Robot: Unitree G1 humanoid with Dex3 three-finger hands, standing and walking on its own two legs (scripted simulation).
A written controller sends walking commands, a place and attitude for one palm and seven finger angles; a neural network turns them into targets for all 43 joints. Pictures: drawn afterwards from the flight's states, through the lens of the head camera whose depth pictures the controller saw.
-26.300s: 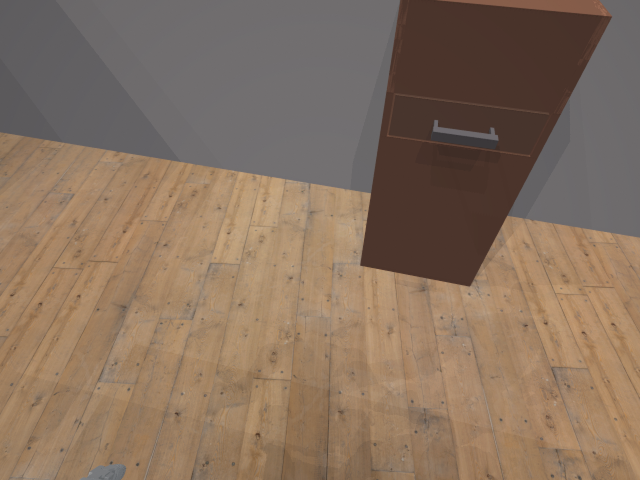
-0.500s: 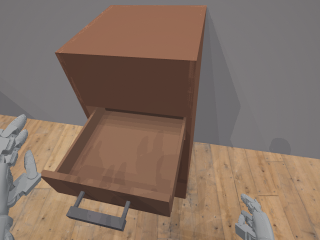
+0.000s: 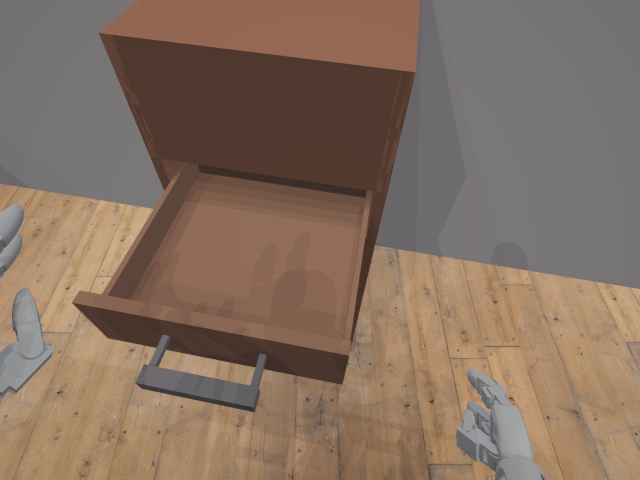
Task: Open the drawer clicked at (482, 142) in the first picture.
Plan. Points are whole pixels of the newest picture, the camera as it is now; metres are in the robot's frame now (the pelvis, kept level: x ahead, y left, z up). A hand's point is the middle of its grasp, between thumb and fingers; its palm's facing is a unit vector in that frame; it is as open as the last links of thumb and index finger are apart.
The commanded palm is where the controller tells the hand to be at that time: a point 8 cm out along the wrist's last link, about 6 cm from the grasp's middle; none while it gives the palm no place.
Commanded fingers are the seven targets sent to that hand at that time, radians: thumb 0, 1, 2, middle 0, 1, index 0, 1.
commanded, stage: step back with the hand held close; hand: left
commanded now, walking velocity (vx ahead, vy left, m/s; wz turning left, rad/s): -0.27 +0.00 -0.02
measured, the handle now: (205, 370) +0.27 +0.18 -0.08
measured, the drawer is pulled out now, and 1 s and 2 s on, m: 0.30 0.30 0.30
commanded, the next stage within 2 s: stop stepping back and stand still in 0.78 s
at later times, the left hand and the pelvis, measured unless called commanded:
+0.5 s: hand (64, 409) +0.15 +0.20 +0.17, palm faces +0.27 -0.83 -0.48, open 7.4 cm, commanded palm +0.08 +0.26 +0.19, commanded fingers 0.00 0.90 0.90 -0.20 -0.30 -0.20 -0.30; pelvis -0.06 -0.02 +0.00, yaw -2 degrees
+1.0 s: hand out of the picture +0.01 +0.16 +0.17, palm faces +0.31 -0.81 -0.50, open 7.4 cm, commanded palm -0.05 +0.22 +0.19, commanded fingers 0.00 0.90 0.90 -0.20 -0.30 -0.20 -0.30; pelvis -0.19 -0.06 -0.01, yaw -2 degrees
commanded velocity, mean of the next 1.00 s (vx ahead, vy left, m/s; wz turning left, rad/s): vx -0.27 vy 0.01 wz -0.01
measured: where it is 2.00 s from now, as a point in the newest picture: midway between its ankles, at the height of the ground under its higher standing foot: outside the picture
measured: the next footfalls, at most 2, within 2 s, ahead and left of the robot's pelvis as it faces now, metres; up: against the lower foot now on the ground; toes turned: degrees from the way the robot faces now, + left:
right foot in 0.42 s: -0.05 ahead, -0.12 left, +0.00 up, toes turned -2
left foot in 0.72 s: -0.07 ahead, +0.11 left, +0.00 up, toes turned +1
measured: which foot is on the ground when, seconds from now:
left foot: down 0.00-0.52, up 0.54-0.70, down 0.72-0.98, up 1.00-1.00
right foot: down 0.00-0.24, up 0.26-0.40, down 0.42-0.76, up 0.78-0.94, down 0.96-1.00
